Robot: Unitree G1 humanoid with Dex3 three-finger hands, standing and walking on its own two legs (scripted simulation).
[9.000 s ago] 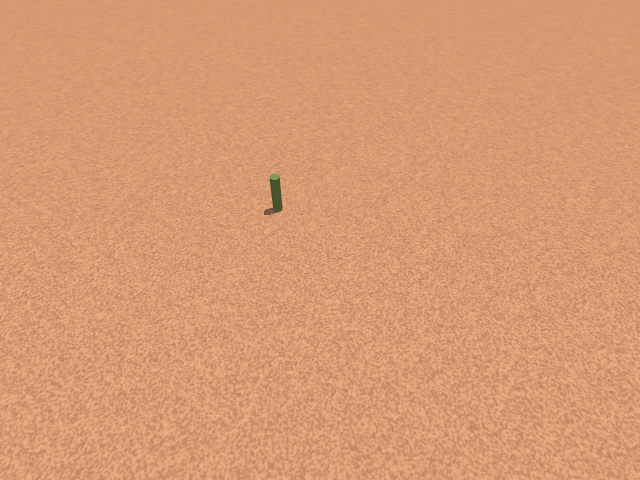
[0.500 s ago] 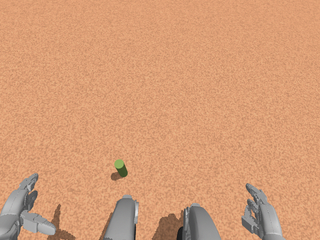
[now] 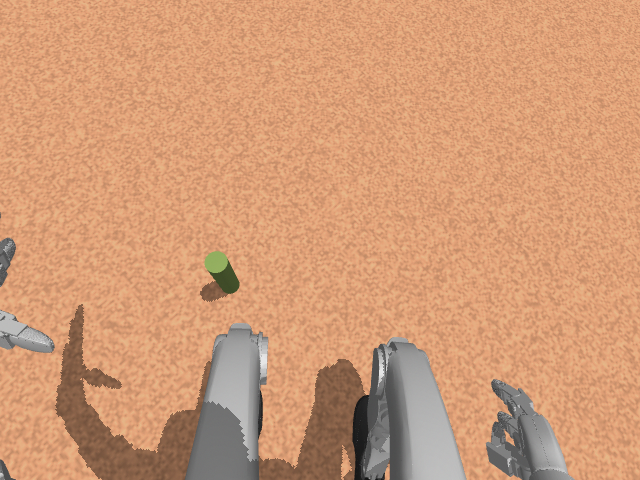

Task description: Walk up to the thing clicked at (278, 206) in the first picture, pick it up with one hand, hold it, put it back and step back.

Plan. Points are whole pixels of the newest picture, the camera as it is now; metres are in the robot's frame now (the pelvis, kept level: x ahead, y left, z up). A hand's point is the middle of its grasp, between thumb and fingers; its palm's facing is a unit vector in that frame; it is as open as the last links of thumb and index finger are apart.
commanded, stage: go down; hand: left
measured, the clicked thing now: (224, 274) +0.44 +0.22 -0.42
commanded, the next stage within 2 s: approach in 1.46 s
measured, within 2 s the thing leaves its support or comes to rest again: neither
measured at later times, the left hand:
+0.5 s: hand (34, 267) +0.34 +0.40 -0.08, palm faces +0.20 -0.97 -0.15, open 17.3 cm
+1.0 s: hand (40, 259) +0.36 +0.40 -0.10, palm faces +0.19 -0.97 -0.13, open 17.4 cm
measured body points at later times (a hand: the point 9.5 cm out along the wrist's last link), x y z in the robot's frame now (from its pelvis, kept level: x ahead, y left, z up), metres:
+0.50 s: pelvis -0.01 +0.00 -0.07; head +0.19 +0.05 +0.33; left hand +0.33 +0.45 -0.07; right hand +0.15 -0.28 -0.17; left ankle +0.08 +0.14 -0.48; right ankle +0.07 -0.13 -0.48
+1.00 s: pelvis -0.02 +0.00 -0.11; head +0.18 +0.05 +0.29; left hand +0.34 +0.46 -0.09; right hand +0.12 -0.28 -0.21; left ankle +0.08 +0.14 -0.48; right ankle +0.07 -0.13 -0.48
